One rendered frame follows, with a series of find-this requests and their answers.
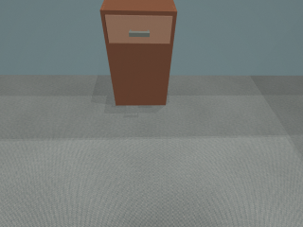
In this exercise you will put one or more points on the cabinet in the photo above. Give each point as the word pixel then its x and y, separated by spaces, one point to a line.
pixel 139 72

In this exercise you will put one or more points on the drawer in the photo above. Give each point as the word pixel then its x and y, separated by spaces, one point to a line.
pixel 118 27

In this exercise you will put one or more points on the handle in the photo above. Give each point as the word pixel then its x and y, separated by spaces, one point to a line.
pixel 139 33

